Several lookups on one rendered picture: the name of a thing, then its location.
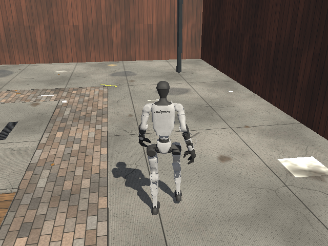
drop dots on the robot right hand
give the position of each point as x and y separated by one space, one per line
191 158

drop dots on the robot torso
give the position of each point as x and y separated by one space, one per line
163 118

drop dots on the robot left hand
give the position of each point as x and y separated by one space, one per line
143 144

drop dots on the robot right shin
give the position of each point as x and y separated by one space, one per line
177 178

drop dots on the robot right forearm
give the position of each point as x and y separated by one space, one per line
187 139

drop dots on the robot left forearm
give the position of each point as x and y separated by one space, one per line
141 133

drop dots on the robot left upper arm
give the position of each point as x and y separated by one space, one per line
145 116

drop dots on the robot right upper arm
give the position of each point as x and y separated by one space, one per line
181 117

